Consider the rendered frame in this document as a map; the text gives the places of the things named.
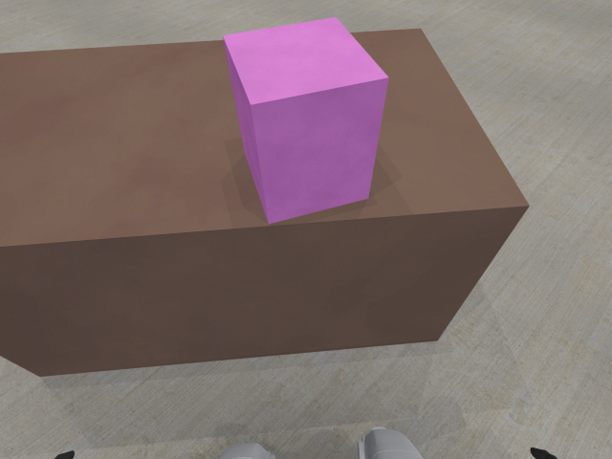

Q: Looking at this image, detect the carton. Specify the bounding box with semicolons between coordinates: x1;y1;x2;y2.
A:
223;17;389;224

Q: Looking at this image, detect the pedestal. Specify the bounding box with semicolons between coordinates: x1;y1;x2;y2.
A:
0;29;530;377

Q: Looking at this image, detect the right robot thigh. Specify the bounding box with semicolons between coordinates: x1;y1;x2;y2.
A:
358;429;424;459

